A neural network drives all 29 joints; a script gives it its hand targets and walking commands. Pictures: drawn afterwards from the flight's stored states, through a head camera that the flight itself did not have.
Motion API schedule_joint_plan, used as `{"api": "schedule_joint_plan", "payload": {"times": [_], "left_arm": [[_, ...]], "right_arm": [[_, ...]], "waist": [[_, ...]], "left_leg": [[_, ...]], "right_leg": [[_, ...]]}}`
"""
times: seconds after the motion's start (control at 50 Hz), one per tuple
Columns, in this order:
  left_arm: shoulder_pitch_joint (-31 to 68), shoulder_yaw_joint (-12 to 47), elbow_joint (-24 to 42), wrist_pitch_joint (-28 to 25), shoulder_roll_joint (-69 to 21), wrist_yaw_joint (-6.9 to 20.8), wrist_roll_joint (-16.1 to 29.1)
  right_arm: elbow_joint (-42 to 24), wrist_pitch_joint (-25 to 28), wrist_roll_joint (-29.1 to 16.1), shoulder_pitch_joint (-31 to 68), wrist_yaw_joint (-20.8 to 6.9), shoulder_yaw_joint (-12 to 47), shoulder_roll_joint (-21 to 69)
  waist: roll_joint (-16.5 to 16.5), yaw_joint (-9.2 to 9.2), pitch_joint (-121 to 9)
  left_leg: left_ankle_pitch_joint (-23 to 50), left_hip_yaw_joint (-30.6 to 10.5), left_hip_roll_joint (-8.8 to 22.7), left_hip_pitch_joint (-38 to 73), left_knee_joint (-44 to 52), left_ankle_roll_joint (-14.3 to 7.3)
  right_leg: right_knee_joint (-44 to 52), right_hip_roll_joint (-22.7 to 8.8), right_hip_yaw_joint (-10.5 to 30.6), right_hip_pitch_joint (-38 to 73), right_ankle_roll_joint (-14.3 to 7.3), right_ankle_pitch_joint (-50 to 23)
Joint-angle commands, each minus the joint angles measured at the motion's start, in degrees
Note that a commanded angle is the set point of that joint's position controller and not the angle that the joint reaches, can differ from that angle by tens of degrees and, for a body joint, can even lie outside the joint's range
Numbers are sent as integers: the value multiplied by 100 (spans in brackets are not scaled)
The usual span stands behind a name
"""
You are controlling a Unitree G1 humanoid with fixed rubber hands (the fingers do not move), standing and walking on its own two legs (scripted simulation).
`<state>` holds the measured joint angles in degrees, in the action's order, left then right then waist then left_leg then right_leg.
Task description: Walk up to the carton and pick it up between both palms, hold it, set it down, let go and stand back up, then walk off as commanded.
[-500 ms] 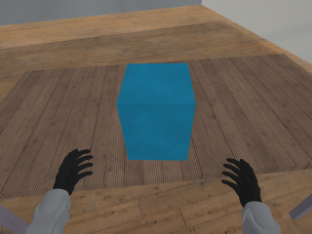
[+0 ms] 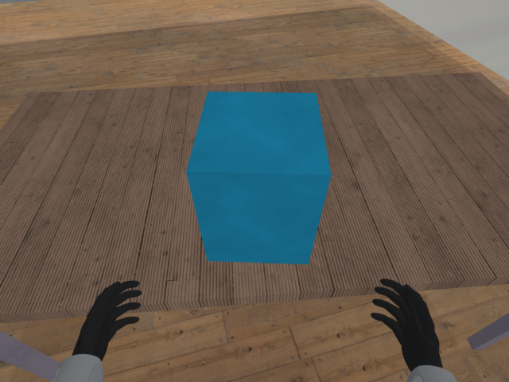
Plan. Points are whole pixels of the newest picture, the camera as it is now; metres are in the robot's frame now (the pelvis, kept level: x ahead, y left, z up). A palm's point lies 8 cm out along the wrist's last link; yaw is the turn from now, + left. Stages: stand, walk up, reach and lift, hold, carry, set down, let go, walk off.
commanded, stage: set down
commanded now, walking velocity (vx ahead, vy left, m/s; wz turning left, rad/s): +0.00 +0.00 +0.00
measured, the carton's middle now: (259, 180) +0.47 -0.01 +0.05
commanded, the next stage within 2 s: let go in 0.76 s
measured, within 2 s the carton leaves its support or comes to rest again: neither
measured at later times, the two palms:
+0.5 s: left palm out of the picture +0.16 +0.22 -0.03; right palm (407, 356) +0.18 -0.21 -0.03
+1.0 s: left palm (120, 381) +0.17 +0.22 -0.06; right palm (410, 368) +0.17 -0.22 -0.06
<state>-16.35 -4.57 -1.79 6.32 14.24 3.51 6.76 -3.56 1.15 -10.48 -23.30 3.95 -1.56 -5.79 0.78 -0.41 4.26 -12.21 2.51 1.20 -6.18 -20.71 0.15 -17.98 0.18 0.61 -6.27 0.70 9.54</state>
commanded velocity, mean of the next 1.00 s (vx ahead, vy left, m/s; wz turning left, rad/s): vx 0.00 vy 0.00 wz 0.00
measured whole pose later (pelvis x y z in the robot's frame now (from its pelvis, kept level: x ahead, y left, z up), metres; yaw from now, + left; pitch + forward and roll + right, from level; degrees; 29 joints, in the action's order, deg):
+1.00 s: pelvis +0.01 -0.01 +0.00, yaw +0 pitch -2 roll +0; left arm -16.4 -1.5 -19.9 3.7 10.6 0.8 -0.3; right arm 30.8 13.1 -2.6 -13.6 -0.8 -1.6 -8.3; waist 0.1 -0.4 4.2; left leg -12.8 2.4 1.7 -5.7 -20.6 0.8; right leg -18.9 0.7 0.6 -6.2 0.3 10.7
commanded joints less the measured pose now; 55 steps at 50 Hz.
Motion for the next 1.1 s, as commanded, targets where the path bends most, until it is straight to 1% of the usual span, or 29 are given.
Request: {"api": "schedule_joint_plan", "payload": {"times": [0.0, 0.02, 0.04, 0.08, 0.12, 0.14, 0.16, 0.22, 0.24, 0.26, 0.32, 0.34, 0.36, 0.38, 0.4, 0.46, 0.5, 0.52, 0.58, 0.6, 0.62, 0.64, 0.66, 0.76, 0.9, 0.98, 1.0, 1.04, 1.08], "left_arm": [[-415, 198, -472, -85, 320, 72, -89], [-306, 196, -273, -123, 452, 105, -2], [-269, 298, -76, -140, 430, 18, 25], [91, 361, -97, -226, 472, -39, 107], [139, 326, -649, -191, 451, -54, 8], [227, 434, -53, -278, 504, -134, 118], [274, 479, -488, -167, 347, -197, 37], [487, 553, -988, -88, 255, -181, -210], [464, 397, -926, -124, 294, -152, -302], [546, 494, -1180, -70, 83, -174, -437], [740, 686, -957, -199, 18, -272, -283], [778, 589, -1181, -262, 120, -244, -302], [832, 657, -1248, -314, 118, -291, -349], [751, 570, -731, -444, 248, -304, -251], [784, 604, -1340, -348, 106, -327, -272], [673, 531, -1650, -374, 252, -307, -204], [588, 476, -1810, -276, 212, -294, -185], [468, 432, -1606, -348, 362, -215, -64], [453, 242, -1516, -405, 398, -238, -240], [349, 223, -1637, -411, 384, -229, -343], [313, 210, -1185, -456, 455, -285, -302], [296, 230, -1630, -403, 323, -243, -417], [206, 224, -1451, -450, 364, -222, -380], [-150, 181, -1555, -373, 45, -283, -740], [241, 297, -1601, -298, 57, -381, -730], [310, 318, -1915, -202, 128, -304, -642], [351, 333, -2141, -139, 47, -303, -709], [587, 354, -2094, -142, 205, -288, -542], [683, 426, -2171, -132, 168, -324, -592]], "right_arm": [[795, 37, 440, -69, -78, 87, -845], [334, 125, 500, 75, -28, 22, -877], [409, 132, 541, 179, -46, -32, -871], [534, 176, 644, 444, -92, -49, -813], [872, 150, 724, 473, -122, -111, -695], [227, 240, 629, 607, -130, -185, -677], [777, 153, 749, 829, -202, -255, -772], [1062, 20, 761, 1046, -219, -250, -898], [948, 29, 662, 978, -207, -180, -814], [1454, -60, 796, 1195, -292, -261, -1039], [1607, 25, 851, 1428, -371, -393, -1123], [1638, 36, 880, 1395, -353, -365, -1075], [2000, 66, 916, 1500, -361, -423, -1075], [1487, 171, 791, 1374, -312, -321, -1046], [2196, 182, 1020, 1414, -372, -436, -1099], [2481, 272, 1120, 1301, -335, -361, -943], [2654, 319, 1167, 1386, -347, -327, -972], [2264, 437, 1042, 1173, -245, -216, -822], [2459, 652, 1013, 1231, -285, -145, -978], [2803, 690, 1076, 1093, -280, -147, -996], [2572, 838, 1041, 1171, -283, -213, -1108], [3017, 820, 1012, 1014, -288, -175, -1065], [2819, 909, 971, 970, -250, -126, -1052], [3727, 1148, 797, 736, -437, -85, -1141], [3625, 1371, 930, 1208, -512, -229, -1162], [3629, 1328, 1057, 1179, -494, -220, -1214], [3886, 1246, 1090, 1312, -507, -215, -1217], [3647, 1229, 1216, 1467, -466, -269, -1110], [3791, 1180, 1319, 1511, -497, -296, -1169]], "waist": [[268, 417, -329], [-20, 342, -452], [249, 395, -357], [39, 379, -463], [-19, 260, -319], [-65, 355, -612], [179, 355, -196], [336, 187, 95], [313, 243, 45], [594, 257, 328], [560, 177, 7], [375, 165, -77], [513, 80, 6], [284, 114, -297], [279, 91, -138], [-266, -19, -207], [-485, 89, -166], [-637, 102, -548], [-524, 227, -724], [-426, 156, -638], [-429, 267, -880], [-287, 156, -632], [-357, 169, -779], [462, 225, -731], [357, 272, -660], [-38, 134, -624], [65, 128, -469], [-353, 119, -490], [-198, 60, -425]], "left_leg": [[2042, -61, 16, 930, 229, 359], [1801, 15, -35, 904, 192, 343], [1716, -11, 10, 715, 282, 340], [1411, 28, -14, 659, 255, 305], [978, 50, -26, 433, 367, 266], [793, 86, -8, 432, 392, 218], [403, -13, 79, 151, 549, 214], [-1018, -68, 290, -1103, 990, -85], [-1128, -76, 334, -1314, 1093, -158], [-1368, -109, 407, -1598, 1220, -163], [-1546, -330, 575, -1678, 1280, -122], [-1349, -175, 480, -1701, 1138, -178], [-1249, -142, 485, -1900, 1136, -148], [-1072, -169, 510, -1801, 1104, -175], [-804, -24, 378, -1377, 993, -70], [-179, 115, 164, -633, 647, 43], [440, 137, 15, 62, 480, 172], [831, 170, -70, 319, 288, 188], [1493, 167, -85, 567, 167, 224], [1730, 150, -112, 589, 113, 266], [1999, 113, -59, 715, -1, 298], [2121, 136, -98, 802, -10, 315], [2284, 137, -93, 848, -56, 316], [3557, -10, 7, 1508, -238, 548], [2693, 91, -30, 1182, -153, 449], [1921, 172, -82, 1053, 4, 282], [1641, 164, -71, 891, 102, 312], [1068, 232, -97, 769, 137, 200], [833, 203, -82, 669, 206, 198]], "right_leg": [[606, 252, -109, -24, -441, -248], [601, 250, -146, 41, -383, -175], [559, 258, -133, -22, -469, -92], [547, 234, -168, -62, -414, 65], [550, 195, -111, -45, -404, 293], [469, 223, -132, 19, -401, 334], [392, 259, -181, -23, -455, 614], [-26, 425, -217, 1010, -265, 606], [-119, 437, -209, 1454, -183, 413], [-253, 532, -281, 1462, -216, 636], [-493, 622, -375, 1675, -196, 454], [-538, 595, -330, 1816, -154, 264], [-567, 615, -328, 1777, -170, 310], [-581, 599, -290, 2052, -126, -14], [-442, 524, -334, 1462, -186, 274], [-85, 289, -211, 803, -219, 355], [137, 180, -211, 156, -244, 326], [240, 137, -167, 239, -186, -56], [202, 190, -205, 136, -137, -515], [177, 198, -230, 55, -118, -769], [115, 250, -268, 200, -159, -953], [191, 246, -232, -4, -157, -1008], [176, 230, -230, 96, -134, -1192], [314, 350, -288, -229, -275, -1175], [280, 336, -329, -228, -332, -771], [295, 277, -296, -145, -296, -721], [286, 277, -338, -204, -290, -444], [291, 210, -308, -235, -239, -234], [247, 190, -333, -213, -266, -125]]}}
